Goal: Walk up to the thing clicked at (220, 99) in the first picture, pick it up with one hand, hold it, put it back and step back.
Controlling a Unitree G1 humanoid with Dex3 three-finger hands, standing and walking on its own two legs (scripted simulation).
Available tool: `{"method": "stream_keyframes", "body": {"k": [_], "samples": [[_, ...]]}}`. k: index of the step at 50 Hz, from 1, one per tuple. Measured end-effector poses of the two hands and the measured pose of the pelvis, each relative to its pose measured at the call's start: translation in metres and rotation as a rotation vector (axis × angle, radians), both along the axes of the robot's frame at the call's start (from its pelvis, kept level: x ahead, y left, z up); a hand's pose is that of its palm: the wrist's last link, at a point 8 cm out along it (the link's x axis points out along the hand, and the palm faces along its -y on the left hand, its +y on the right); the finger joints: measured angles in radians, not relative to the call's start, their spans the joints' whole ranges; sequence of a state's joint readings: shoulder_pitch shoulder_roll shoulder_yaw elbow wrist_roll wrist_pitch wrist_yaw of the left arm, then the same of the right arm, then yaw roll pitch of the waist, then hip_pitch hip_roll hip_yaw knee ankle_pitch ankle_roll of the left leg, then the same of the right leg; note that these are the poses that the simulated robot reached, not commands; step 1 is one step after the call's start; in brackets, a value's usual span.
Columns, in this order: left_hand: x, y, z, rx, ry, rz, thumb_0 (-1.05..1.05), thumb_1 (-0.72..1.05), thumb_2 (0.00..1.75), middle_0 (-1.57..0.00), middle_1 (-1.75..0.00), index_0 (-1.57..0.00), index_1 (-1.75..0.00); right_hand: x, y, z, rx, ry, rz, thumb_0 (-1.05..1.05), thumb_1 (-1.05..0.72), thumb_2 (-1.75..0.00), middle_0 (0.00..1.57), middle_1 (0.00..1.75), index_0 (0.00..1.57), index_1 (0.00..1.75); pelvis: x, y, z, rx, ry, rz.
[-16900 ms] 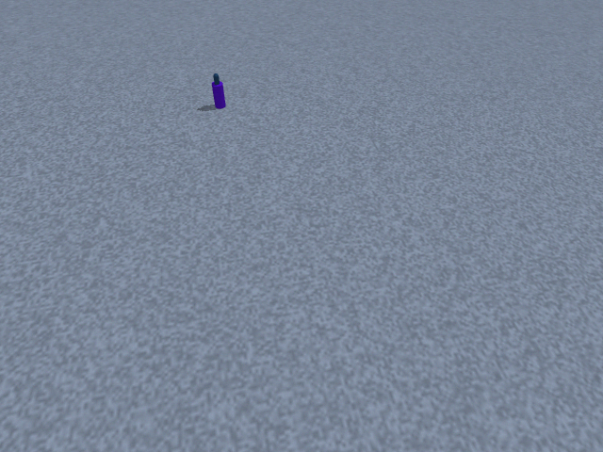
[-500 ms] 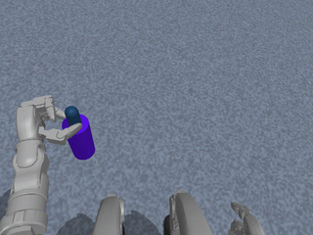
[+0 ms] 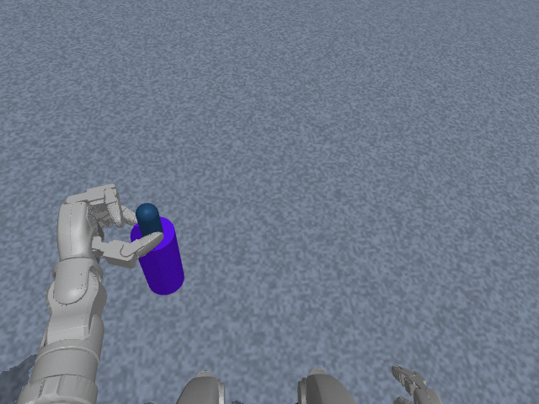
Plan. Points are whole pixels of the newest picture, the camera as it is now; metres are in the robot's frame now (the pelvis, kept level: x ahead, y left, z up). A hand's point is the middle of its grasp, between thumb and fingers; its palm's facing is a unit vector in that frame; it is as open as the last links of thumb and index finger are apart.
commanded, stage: hold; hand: left
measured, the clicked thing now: (157, 248) +0.36 +0.17 -0.03
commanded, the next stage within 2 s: crouch in 0.80 s
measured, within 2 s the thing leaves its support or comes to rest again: neither
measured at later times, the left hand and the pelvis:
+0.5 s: hand (133, 200) +0.39 +0.19 +0.07, palm faces +0.18 -0.98 -0.03, open 6.5 cm; pelvis +0.03 -0.01 +0.03, yaw +0 degrees
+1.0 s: hand (136, 210) +0.37 +0.18 +0.08, palm faces +0.19 -0.98 -0.03, open 6.4 cm; pelvis +0.02 -0.01 +0.04, yaw +0 degrees
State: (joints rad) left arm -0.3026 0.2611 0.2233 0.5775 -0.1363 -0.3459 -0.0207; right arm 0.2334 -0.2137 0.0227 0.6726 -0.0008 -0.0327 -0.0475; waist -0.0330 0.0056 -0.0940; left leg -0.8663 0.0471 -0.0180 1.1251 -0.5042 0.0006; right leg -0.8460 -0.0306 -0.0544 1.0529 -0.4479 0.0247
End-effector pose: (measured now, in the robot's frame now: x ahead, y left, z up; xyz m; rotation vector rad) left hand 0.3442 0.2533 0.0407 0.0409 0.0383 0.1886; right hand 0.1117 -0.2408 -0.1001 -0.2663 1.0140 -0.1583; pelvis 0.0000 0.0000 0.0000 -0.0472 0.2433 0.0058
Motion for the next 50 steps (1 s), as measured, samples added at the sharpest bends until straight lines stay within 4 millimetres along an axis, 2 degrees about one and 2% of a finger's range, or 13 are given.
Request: {"method": "stream_keyframes", "body": {"k": [22,37,50], "samples": [[0.013,-0.016,0.034,-0.014,-0.002,0.002,-0.04,-0.33,0.96,-0.86,-1.32,-1.32,-1.44,0.024,-0.013,0.032,-0.009,-0.004,-0.019,0.01,-0.91,-0.90,0.20,0.30,0.21,0.30,0.029,-0.006,0.031,0.016,-0.063,0.001],[0.003,-0.025,0.045,-0.016,-0.016,0.007,-0.04,-0.31,0.97,-0.84,-1.30,-1.31,-1.44,0.031,-0.015,0.040,0.009,-0.026,-0.014,0.01,-0.91,-0.90,0.20,0.30,0.21,0.30,0.029,-0.011,0.039,0.025,-0.099,0.000],[-0.009,-0.028,0.046,-0.018,-0.010,0.008,-0.05,-0.29,0.97,-0.83,-1.29,-1.32,-1.43,0.031,-0.014,0.046,0.009,-0.056,-0.009,0.01,-0.91,-0.90,0.20,0.30,0.21,0.30,0.023,-0.010,0.042,0.027,-0.123,0.001]]}}
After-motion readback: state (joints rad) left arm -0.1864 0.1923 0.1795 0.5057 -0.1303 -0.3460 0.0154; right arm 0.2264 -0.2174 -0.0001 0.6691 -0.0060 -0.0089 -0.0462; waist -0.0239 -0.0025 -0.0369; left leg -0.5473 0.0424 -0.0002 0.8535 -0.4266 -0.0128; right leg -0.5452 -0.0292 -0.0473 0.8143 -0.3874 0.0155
